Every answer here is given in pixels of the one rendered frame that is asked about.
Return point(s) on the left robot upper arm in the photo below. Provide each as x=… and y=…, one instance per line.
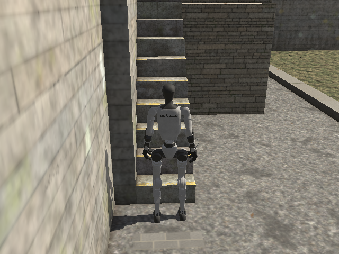
x=150, y=120

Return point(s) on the robot torso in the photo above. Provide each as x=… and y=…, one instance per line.
x=169, y=126

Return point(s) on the robot right forearm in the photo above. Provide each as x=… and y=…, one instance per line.
x=191, y=142

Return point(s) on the robot left forearm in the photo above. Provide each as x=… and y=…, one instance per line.
x=147, y=140

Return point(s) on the robot left foot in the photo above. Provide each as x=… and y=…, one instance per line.
x=157, y=218

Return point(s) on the left robot hand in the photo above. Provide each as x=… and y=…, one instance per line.
x=145, y=152

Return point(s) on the right robot hand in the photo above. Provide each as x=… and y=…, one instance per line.
x=193, y=154

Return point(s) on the right robot upper arm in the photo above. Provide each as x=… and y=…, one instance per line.
x=187, y=120

